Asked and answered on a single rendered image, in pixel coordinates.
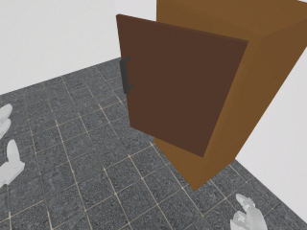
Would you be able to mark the right robot hand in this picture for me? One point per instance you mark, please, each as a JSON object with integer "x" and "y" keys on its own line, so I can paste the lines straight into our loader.
{"x": 253, "y": 220}

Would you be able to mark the handle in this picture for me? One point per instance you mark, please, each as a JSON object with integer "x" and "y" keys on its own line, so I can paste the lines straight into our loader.
{"x": 124, "y": 75}

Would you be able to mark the cupboard door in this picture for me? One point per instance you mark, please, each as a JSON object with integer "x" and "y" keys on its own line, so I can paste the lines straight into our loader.
{"x": 181, "y": 78}

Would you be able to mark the left robot hand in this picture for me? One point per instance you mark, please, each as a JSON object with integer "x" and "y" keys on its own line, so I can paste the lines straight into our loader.
{"x": 9, "y": 170}

